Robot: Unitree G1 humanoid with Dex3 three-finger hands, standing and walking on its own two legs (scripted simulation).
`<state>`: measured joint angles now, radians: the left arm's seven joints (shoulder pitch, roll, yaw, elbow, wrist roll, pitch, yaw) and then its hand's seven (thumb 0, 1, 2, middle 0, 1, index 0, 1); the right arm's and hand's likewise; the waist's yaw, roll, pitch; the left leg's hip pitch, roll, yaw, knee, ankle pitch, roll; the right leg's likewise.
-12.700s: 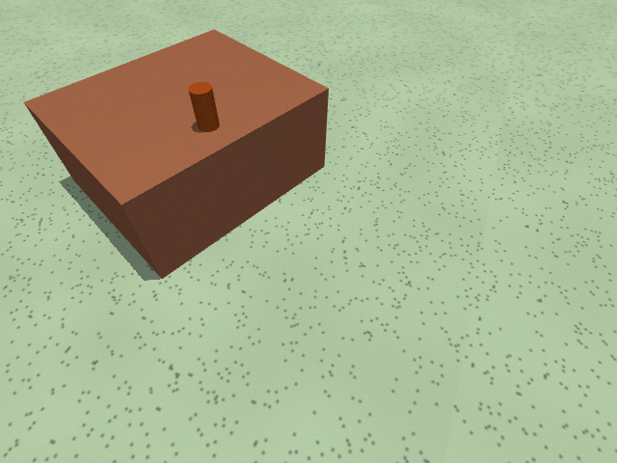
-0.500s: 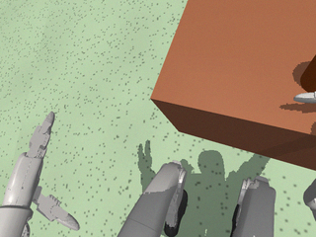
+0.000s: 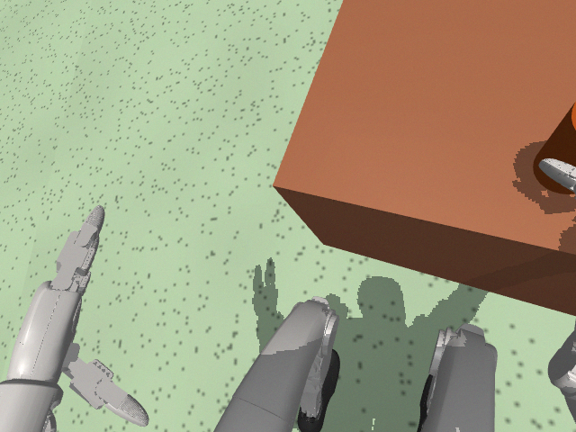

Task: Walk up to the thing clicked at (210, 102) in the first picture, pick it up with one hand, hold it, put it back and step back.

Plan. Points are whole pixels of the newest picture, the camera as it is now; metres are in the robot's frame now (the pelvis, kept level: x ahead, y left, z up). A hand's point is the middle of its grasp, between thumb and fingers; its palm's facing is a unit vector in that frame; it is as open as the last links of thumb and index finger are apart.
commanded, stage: settle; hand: right
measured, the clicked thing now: out of the picture +0.51 -0.23 -0.05
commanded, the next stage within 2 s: lift in 0.80 s
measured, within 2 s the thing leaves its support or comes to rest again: leaves its support in 0.28 s
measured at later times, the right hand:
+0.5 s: hand out of the picture +0.48 -0.24 -0.02, palm faces +0.26 +0.97 -0.03, open 11.0 cm
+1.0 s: hand out of the picture +0.49 -0.25 +0.01, palm faces +0.26 +0.97 -0.02, open 11.0 cm
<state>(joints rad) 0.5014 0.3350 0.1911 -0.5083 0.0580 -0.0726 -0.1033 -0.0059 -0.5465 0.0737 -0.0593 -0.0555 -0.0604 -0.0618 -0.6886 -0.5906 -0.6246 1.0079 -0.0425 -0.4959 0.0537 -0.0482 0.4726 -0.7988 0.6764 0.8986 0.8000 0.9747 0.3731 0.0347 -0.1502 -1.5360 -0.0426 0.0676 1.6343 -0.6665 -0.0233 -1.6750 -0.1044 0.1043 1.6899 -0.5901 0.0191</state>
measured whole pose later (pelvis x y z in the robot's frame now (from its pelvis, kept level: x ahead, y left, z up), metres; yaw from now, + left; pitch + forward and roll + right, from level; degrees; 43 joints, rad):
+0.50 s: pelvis +0.01 +0.00 +0.04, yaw -1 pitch +28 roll +7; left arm 0.42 0.30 0.10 -0.28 0.09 -0.03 -0.07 -0.01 -0.54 0.08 -0.06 -0.05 -0.06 -0.06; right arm -0.60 -0.51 -0.52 1.03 -0.03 -0.52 0.00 -0.05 0.61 -0.99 0.65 1.04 0.77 1.13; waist 0.33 0.04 -0.14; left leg -1.35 -0.04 0.07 1.46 -0.62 -0.03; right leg -1.49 -0.11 0.09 1.53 -0.56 0.02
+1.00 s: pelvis +0.01 -0.01 +0.07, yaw -1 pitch +28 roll +7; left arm 0.41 0.29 0.10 -0.24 0.10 -0.02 -0.06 -0.01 -0.53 0.07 -0.05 -0.05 -0.05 -0.06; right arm -0.66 -0.52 -0.53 1.10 -0.04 -0.53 0.02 -0.05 0.61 -1.00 0.64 1.06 0.75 1.15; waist 0.32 0.04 -0.14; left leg -1.27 -0.04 0.06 1.37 -0.59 -0.04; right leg -1.41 -0.10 0.08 1.45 -0.54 0.01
